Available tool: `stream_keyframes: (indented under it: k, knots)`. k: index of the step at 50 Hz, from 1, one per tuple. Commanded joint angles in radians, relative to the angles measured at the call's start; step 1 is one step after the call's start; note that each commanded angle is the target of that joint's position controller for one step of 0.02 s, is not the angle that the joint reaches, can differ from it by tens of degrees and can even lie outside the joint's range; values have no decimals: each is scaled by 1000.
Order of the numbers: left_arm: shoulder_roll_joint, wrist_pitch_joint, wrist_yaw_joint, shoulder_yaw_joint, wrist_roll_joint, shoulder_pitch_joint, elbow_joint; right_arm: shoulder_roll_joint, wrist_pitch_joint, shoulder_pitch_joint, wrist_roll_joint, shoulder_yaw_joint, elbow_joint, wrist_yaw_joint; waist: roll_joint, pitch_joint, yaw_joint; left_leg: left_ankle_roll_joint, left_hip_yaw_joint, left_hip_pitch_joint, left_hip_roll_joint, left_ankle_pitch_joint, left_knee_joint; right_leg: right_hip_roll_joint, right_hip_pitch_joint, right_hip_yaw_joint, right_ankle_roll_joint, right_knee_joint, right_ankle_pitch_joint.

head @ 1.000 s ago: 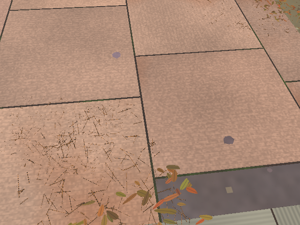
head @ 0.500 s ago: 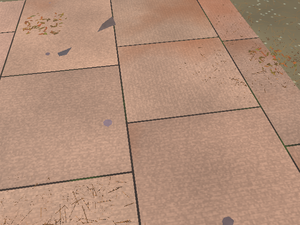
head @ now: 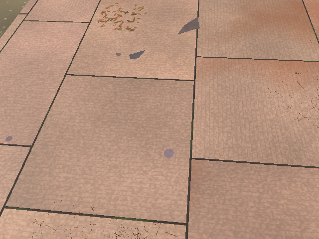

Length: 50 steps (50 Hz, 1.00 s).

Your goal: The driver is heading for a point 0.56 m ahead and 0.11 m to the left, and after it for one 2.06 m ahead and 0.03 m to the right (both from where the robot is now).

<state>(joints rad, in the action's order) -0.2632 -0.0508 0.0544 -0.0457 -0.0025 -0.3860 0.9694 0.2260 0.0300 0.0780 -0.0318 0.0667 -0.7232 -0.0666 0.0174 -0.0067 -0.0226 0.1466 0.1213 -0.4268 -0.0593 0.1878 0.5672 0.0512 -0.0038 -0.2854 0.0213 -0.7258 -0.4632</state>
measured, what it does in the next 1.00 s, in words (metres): walks ahead, turning left: right foot, then left foot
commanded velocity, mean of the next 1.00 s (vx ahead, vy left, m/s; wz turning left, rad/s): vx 0.50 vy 0.00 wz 0.38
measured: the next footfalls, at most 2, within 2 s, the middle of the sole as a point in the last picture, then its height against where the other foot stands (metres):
right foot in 0.40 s outside the picture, level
left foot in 0.88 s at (117, 231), level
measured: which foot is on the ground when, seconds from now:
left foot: down 0.00-0.42, up 0.44-0.86, down 0.88-1.00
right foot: up 0.00-0.38, down 0.40-0.88, up 0.90-1.00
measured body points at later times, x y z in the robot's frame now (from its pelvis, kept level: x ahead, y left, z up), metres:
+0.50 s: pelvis +0.29 -0.03 +0.01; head +0.31 -0.03 +0.45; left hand +0.39 +0.27 -0.07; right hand +0.45 -0.28 -0.11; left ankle +0.13 +0.06 -0.63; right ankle +0.40 -0.12 -0.72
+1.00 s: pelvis +0.49 +0.11 +0.02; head +0.51 +0.13 +0.46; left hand +0.43 +0.39 -0.12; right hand +0.74 -0.06 -0.06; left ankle +0.48 +0.22 -0.72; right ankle +0.47 -0.07 -0.62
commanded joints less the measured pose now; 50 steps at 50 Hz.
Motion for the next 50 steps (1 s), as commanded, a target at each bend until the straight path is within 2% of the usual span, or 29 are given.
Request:
stream_keyframes:
  k: [1, 2, 3, 4, 5, 8, 10, 12, 14, 16, 18, 19, 20, 21, 22, 23, 25, 27, 31, 35, 40, 42, 43, 44, 45, 46, 47, 49, 50]
  knots:
    - [-19, -91, -52, 7, 16, 64, -195, 226, 20, 307, 42, 69, -4, 37, 180, 287, 88, 372, -908, 795, 391, 38, -204, -115, 773, 340, 8, -836, -131]
    - [-96, -128, -69, -11, 46, 195, -227, 157, 33, 299, 30, 56, -2, 37, 65, 185, 133, 311, -802, 710, 357, 40, -295, -45, 860, 420, 33, -803, -9]
    - [-115, -138, -74, -13, 54, 212, -251, 115, 42, 240, 18, 41, 7, 34, 6, 102, 80, 259, -666, 593, 317, -37, -309, -11, 849, 408, 35, -699, 88]
    - [-116, -131, -69, -17, 36, 194, -242, 100, 48, 180, 12, 31, 27, 30, -71, 54, 33, 223, -582, 475, 275, -133, -327, 18, 804, 392, 16, -633, 126]
    - [-129, -119, -64, -25, 17, 167, -245, 103, 50, 150, 14, 28, 43, 38, -82, 38, 3, 211, -531, 395, 252, -200, -335, 39, 759, 392, -12, -577, 146]
    - [-100, -85, -57, -25, -7, 191, -285, 132, 48, 155, 17, 29, 64, 60, -56, 6, -23, 184, -437, 216, 204, -298, -352, 70, 690, 350, -77, -385, 173]
    - [-44, -78, -52, -2, -19, 298, -320, 175, 41, 180, 19, 43, 72, 76, -17, -14, 10, 144, -346, 89, 133, -308, -340, 39, 599, 301, -97, -156, 291]
    - [-15, -77, -53, 12, -15, 389, -340, 197, 27, 244, 11, 53, 62, 85, 36, 7, 65, 103, -315, 61, 91, -240, -303, -17, 504, 277, -102, 33, 440]
    - [-45, -77, -55, 2, 8, 418, -355, 195, 22, 299, 7, 53, 53, 80, 79, 34, 93, 84, -369, 121, 112, -180, -268, -49, 474, 292, -103, 123, 491]
    - [-90, -83, -58, -16, 16, 418, -363, 177, 19, 309, -3, 51, 54, 82, 102, 52, 82, 62, -449, 208, 148, -112, -203, -48, 461, 335, -82, 194, 465]
    - [-121, -95, -63, -37, 16, 375, -358, 171, 16, 282, 1, 53, 67, 86, 125, 64, 40, 35, -503, 247, 168, -97, -126, -49, 394, 340, -43, 236, 417]
    - [-143, -99, -61, -53, 10, 297, -340, 153, 18, 260, 7, 48, 81, 85, 133, 93, -6, 6, -491, 233, 134, -150, -40, -46, 287, 334, -12, 265, 410]
    - [-182, -105, -57, -69, -9, 161, -326, 102, 22, 238, 17, 31, 106, 81, 94, 199, -74, -36, -434, 145, 83, -112, 173, 59, 70, 414, 45, 236, 399]
    - [-262, -97, -50, -88, -33, 14, -309, 22, 30, 336, 15, 9, 134, 84, -154, 362, -68, -109, -303, -151, -34, 199, 531, 307, -297, 777, 183, 265, 329]
    - [-255, -87, -59, -90, -14, -20, -281, 72, 38, 403, -9, 6, 144, 80, -387, 411, -47, -128, -288, -377, -13, 425, 745, 418, -381, 1153, 277, 388, 47]
    - [-159, -75, -52, -68, -6, 38, -307, 150, 29, 346, -17, 26, 129, 82, -246, 270, -68, -141, -294, -458, 48, 334, 857, 375, -279, 1045, 237, 418, -114]
    - [-99, -54, -45, -45, -7, 131, -307, 166, 16, 203, 16, 34, 163, 78, -100, 87, -47, -138, -232, -409, 114, 192, 825, 284, 15, 746, 175, 437, 53]
    - [-76, -54, -47, -37, -15, 188, -293, 133, 1, 211, 11, 36, 167, 70, -129, 11, 11, -131, -232, -305, 156, 153, 744, 219, 198, 580, 154, 491, 184]
    - [-123, -70, -48, -57, -10, 172, -240, 98, -17, 168, 17, 22, 181, 73, -108, -1, 18, -152, -214, -312, 176, 70, 593, 230, 208, 417, 184, 547, 381]
    - [-151, -60, -52, -60, 5, 138, -195, 58, 2, 77, 18, -1, 188, 56, -78, -3, -5, -139, -184, -229, 165, -78, 315, 203, 196, 322, 181, 559, 412]
    - [-211, -35, -66, -67, 41, 73, -159, 85, 34, -50, 8, 2, 221, 30, -97, -42, -40, -122, -108, -118, 116, -45, 50, 222, 130, 358, 166, 513, 403]
    - [-221, -23, -66, -66, 45, 79, -145, 118, 44, 36, 11, 23, 200, 33, -110, -5, 28, -97, -77, 50, 71, -55, -69, 213, 127, 356, 136, 401, 520]
    - [-189, -23, -68, -54, 42, 63, -136, 165, 44, 157, 19, 49, 162, 42, -90, 75, 83, -73, -73, 250, 54, -74, -89, 160, 167, 313, 106, 241, 640]
    - [-123, -29, -70, -28, 22, 72, -154, 234, 42, 327, 38, 73, 140, 58, -14, 215, 162, -16, -238, 527, 215, -94, -65, 99, 336, 257, 53, -45, 473]
    - [-12, -48, -71, 7, 10, 1, -192, 338, 38, 381, 59, 86, 143, 68, 262, 323, 120, 131, -671, 795, 493, -75, -146, -44, 704, 256, -15, -413, -78]
    - [-104, -59, -69, -18, 39, 27, -175, 262, 43, 417, 56, 71, 129, 63, 187, 357, 161, 164, -788, 757, 499, 30, -220, -35, 799, 393, -17, -571, -114]
    - [-145, -58, -70, -33, 55, 84, -194, 211, 47, 370, 45, 52, 121, 61, 157, 231, 144, 129, -636, 672, 467, 25, -225, 8, 864, 391, -10, -612, -44]
    - [-134, -41, -65, -37, 31, 144, -202, 127, 53, 239, 34, 25, 116, 55, 117, 100, 83, 80, -431, 445, 379, -19, -290, 69, 809, 372, -13, -532, 100]
    - [-122, -25, -65, -41, 30, 128, -198, 106, 61, 198, 38, 20, 113, 54, 125, 64, 47, 63, -362, 361, 354, -51, -332, 86, 749, 383, -18, -498, 146]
